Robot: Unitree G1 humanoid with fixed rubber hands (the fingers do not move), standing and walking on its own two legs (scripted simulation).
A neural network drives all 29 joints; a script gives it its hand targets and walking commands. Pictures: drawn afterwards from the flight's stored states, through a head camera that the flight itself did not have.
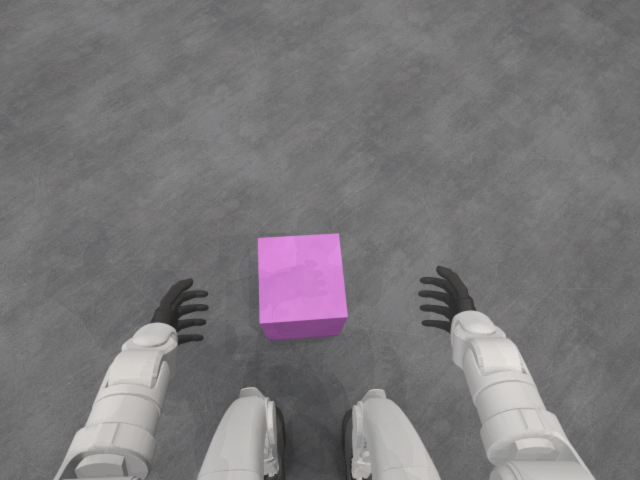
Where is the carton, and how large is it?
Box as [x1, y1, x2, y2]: [258, 233, 347, 340]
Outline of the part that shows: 338,233 258,238 259,316 260,324 269,340 338,335 347,317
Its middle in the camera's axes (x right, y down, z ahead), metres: -0.06 +0.12 +1.03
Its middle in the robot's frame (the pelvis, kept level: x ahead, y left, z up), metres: +0.49 +0.03 -0.57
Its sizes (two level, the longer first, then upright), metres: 0.210 0.200 0.250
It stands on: the floor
